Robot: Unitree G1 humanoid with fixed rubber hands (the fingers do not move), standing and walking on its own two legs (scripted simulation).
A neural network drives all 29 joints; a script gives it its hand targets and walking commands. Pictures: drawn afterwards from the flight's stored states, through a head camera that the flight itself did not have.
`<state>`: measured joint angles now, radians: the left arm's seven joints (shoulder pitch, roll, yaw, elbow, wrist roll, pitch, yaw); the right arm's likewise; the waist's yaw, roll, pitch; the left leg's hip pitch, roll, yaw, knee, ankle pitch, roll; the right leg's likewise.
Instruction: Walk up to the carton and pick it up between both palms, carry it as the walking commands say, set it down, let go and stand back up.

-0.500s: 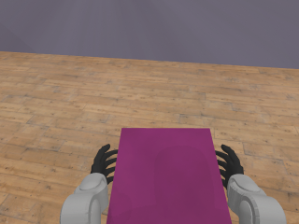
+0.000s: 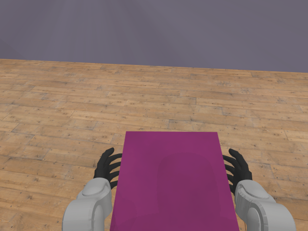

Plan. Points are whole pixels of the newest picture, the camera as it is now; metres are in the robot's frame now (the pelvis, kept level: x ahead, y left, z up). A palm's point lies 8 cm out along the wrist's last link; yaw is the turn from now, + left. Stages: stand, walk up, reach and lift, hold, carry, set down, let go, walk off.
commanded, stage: carry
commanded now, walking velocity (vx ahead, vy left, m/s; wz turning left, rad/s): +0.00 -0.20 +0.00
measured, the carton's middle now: (170, 194) +0.24 -0.01 +0.02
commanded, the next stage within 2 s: none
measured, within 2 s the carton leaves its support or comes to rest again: neither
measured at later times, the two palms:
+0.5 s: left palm (142, 189) +0.21 +0.05 +0.10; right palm (288, 185) +0.22 -0.25 +0.10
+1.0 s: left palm (139, 191) +0.21 +0.06 +0.11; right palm (285, 183) +0.22 -0.24 +0.10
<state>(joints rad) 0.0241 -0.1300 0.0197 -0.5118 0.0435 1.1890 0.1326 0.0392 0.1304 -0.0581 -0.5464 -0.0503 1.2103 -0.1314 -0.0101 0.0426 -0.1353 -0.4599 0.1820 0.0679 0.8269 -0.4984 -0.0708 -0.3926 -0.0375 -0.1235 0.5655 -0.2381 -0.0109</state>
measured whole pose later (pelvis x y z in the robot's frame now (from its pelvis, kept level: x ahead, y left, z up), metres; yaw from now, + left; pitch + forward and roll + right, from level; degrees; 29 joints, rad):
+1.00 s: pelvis -0.02 -0.10 +0.01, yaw +2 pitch +2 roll +0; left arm 0.01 -0.13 0.05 -0.51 0.05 1.20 0.12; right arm 0.01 0.13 -0.04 -0.50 -0.05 1.20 -0.14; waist 0.00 0.00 -0.12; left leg -0.29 0.10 0.13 0.50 -0.24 -0.05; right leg -0.34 -0.02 -0.15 0.49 -0.20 -0.05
